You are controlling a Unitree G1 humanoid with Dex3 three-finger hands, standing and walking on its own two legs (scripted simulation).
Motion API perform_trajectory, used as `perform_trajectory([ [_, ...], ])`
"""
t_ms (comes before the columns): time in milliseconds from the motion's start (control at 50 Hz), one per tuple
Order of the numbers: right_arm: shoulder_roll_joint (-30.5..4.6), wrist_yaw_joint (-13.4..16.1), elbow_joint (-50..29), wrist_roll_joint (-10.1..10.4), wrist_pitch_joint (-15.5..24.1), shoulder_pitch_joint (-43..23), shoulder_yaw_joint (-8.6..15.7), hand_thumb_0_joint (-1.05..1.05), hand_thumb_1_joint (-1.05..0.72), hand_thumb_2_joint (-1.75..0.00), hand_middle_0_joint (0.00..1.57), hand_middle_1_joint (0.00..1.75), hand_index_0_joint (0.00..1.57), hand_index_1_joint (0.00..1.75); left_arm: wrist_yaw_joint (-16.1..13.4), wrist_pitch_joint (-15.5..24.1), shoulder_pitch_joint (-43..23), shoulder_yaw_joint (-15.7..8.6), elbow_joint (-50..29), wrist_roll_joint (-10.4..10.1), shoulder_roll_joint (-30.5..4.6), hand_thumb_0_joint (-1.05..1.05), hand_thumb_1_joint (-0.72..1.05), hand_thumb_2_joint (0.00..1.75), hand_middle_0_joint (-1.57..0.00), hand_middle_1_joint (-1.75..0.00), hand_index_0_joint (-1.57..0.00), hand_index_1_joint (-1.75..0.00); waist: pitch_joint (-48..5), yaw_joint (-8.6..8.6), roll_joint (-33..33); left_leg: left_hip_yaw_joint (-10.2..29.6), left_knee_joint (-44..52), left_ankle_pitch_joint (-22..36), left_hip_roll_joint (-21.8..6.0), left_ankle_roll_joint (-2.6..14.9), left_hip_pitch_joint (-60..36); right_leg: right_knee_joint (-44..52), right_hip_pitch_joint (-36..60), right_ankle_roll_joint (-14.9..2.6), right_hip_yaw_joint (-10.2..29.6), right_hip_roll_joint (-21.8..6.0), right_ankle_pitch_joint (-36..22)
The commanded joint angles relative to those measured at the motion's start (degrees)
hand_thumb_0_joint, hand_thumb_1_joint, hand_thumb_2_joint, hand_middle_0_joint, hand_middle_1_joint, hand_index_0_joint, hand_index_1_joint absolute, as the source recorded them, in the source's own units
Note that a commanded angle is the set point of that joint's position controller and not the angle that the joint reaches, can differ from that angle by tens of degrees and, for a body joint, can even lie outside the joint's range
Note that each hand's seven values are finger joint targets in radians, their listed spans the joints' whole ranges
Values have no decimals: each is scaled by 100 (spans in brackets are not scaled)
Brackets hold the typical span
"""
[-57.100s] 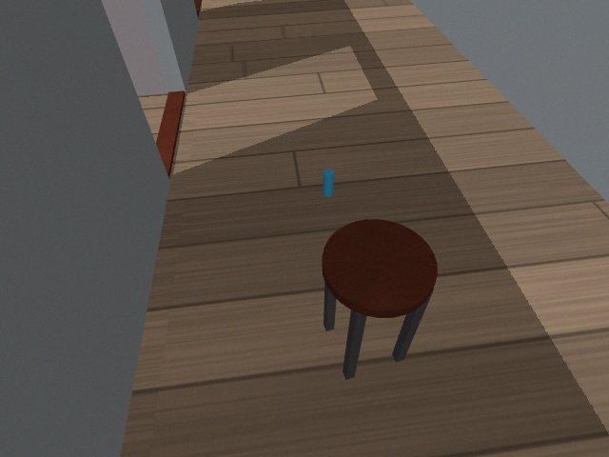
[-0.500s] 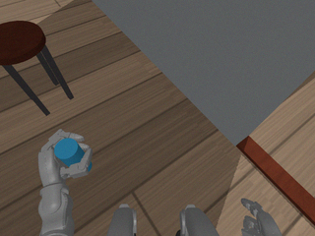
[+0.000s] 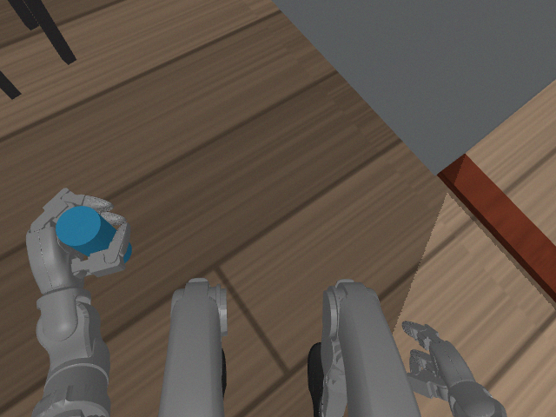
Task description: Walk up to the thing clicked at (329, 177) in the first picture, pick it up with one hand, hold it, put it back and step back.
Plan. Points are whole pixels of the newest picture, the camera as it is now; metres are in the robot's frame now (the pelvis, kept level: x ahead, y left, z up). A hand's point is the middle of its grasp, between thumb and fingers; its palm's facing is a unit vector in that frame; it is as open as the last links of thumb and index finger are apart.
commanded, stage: crouch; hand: left
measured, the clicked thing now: (99, 240) +0.36 +0.27 -0.06
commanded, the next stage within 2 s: lower in 1.00 s
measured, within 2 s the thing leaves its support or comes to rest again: neither
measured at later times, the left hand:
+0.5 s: hand (126, 256) +0.36 +0.27 -0.18, palm faces +0.32 -0.95 -0.01, open 6.7 cm
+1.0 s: hand (131, 262) +0.36 +0.28 -0.24, palm faces +0.31 -0.95 +0.00, open 6.7 cm
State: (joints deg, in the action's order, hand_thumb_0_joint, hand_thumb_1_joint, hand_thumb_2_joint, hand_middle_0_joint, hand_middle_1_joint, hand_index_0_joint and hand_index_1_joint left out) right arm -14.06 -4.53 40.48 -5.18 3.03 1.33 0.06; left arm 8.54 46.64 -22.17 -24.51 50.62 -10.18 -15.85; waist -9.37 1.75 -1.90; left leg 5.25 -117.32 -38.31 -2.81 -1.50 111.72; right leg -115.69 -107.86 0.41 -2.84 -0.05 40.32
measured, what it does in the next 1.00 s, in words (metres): lowers itself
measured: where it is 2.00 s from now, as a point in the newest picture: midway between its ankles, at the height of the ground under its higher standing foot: (268, 411)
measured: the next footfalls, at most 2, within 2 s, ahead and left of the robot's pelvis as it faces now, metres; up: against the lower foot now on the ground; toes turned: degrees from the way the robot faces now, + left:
none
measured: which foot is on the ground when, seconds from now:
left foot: down 0.00-1.00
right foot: down 0.00-1.00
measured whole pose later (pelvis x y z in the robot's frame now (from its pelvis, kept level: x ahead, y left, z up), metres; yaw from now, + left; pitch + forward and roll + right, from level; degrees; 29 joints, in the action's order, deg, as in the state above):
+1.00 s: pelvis -0.01 +0.00 -0.15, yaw -6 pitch +23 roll -8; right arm -17.8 -6.2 41.2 -10.4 1.5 -4.3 -7.7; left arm 14.0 50.6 -23.5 -32.7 57.4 -12.8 -25.3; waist 2.9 4.7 -6.2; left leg 12.5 -146.3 -39.7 -2.1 -2.5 130.6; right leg -141.1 -125.1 1.6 -6.7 2.3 39.9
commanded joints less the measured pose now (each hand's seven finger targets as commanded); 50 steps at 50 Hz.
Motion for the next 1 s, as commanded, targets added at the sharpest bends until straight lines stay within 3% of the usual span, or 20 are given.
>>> perform_trajectory([
  [0,-1203,84,-414,-31,135,438,357,0,-89,-91,20,30,20,30,153,599,-1451,-324,-1119,-55,-1204,0,44,131,-130,-139,-131,-140,-3491,-22,987,-221,1088,636,134,126,-2311,831,1155,-277,-190,193,-846],
  [20,-1211,87,-393,-37,133,386,339,0,-89,-91,20,30,20,30,173,592,-1466,-374,-1059,-71,-1259,0,43,129,-128,-137,-129,-138,-3438,-78,916,-225,1004,498,133,135,-2201,751,1043,-275,-201,198,-744],
  [60,-1198,96,-373,-43,124,407,310,0,-89,-91,20,30,20,30,195,612,-1636,-427,-1092,-119,-1325,0,42,128,-127,-135,-128,-136,-3394,-17,852,-307,763,348,171,162,-1833,676,1030,-260,-180,198,-604],
  [120,-1283,96,-301,-60,105,404,308,0,-89,-91,20,30,20,30,229,547,-1348,-521,-811,-86,-1363,0,42,127,-125,-134,-126,-135,-3230,-57,890,-274,587,269,151,154,-1717,347,622,-269,-287,202,-564],
  [160,-1283,111,-304,-69,76,380,290,0,-89,-91,20,30,20,30,227,576,-1658,-581,-943,-102,-1508,0,40,128,-125,-134,-125,-135,-3214,-13,843,-338,390,93,170,172,-1379,306,657,-256,-259,210,-420],
  [280,-1402,126,-252,-110,46,378,226,0,-89,-90,20,30,20,30,299,558,-1476,-705,-751,-130,-1606,0,42,126,-123,-132,-124,-133,-3201,15,785,-303,-52,255,173,180,-1108,-113,424,-257,-356,230,-617],
  [380,-1459,101,-218,-150,35,267,122,0,-89,-91,20,30,20,30,370,585,-1560,-696,-611,-216,-1582,0,40,126,-122,-131,-123,-132,-2803,115,759,-241,-341,129,160,181,-762,-358,148,-244,-449,252,-531],
  [420,-1495,83,-219,-182,39,239,83,0,-89,-90,20,30,20,30,372,615,-1580,-781,-595,-178,-1803,0,39,125,-122,-131,-123,-131,-2796,92,770,-232,-453,101,157,184,-637,-427,159,-239,-466,263,-506],
  [480,-1498,74,-179,-214,27,188,21,0,-89,-90,20,30,20,30,420,655,-1445,-843,-443,-216,-1846,0,41,126,-122,-131,-122,-132,-2678,89,685,-262,-640,77,156,197,-418,-476,215,-217,-460,290,-479],
  [500,-1551,59,-191,-240,26,161,9,0,-89,-91,20,30,20,30,428,680,-1577,-777,-552,-215,-1813,0,38,125,-122,-131,-123,-132,-2684,162,807,-206,-651,96,142,183,-539,-545,82,-226,-513,292,-534],
  [540,-1577,48,-161,-260,19,133,-12,0,-89,-91,20,30,20,30,419,692,-1449,-901,-504,-234,-1924,0,38,124,-121,-130,-122,-131,-2624,68,942,-182,-657,83,126,156,-593,-648,-20,-242,-565,310,-506],
  [680,-1684,9,-163,-365,-34,96,-135,0,-90,-91,20,30,20,30,522,772,-1241,-981,-486,-286,-2077,0,38,125,-121,-131,-122,-131,-2757,150,1026,-98,-996,576,93,130,-607,-927,170,-230,-631,361,-995],
  [700,-1718,6,-199,-373,-31,12,-151,0,-91,-91,20,30,20,30,525,786,-1215,-932,-453,-317,-1972,0,36,124,-122,-131,-122,-132,-2688,177,1023,-50,-1011,606,85,123,-630,-997,36,-235,-676,359,-1021],
  [840,-1795,-38,-228,-477,-53,-162,-251,0,-90,-91,20,30,20,30,552,879,-1230,-946,-457,-328,-2128,0,36,125,-123,-133,-124,-133,-2419,222,1084,5,-1187,408,63,135,-459,-1060,-35,-208,-739,386,-906],
  [900,-1843,-64,-267,-507,-74,-165,-307,0,-91,-91,20,30,20,30,505,908,-1101,-1057,-457,-350,-2214,0,38,125,-123,-132,-124,-132,-2501,211,1163,72,-1203,510,56,111,-528,-1172,30,-216,-802,398,-982],
  [980,-1885,-79,-292,-535,-82,-266,-368,0,-90,-91,20,30,20,30,512,914,-988,-952,-363,-351,-2127,0,41,126,-123,-133,-124,-133,-2305,284,1218,135,-1220,549,44,96,-507,-1248,-95,-220,-847,403,-1035],
])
